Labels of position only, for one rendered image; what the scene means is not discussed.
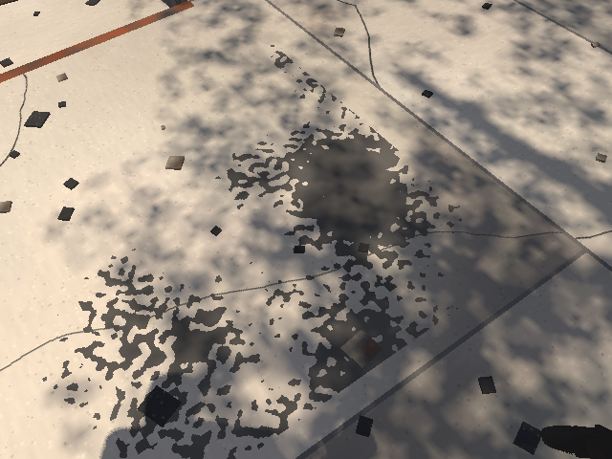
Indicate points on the right robot hand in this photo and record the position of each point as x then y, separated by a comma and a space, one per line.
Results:
585, 442

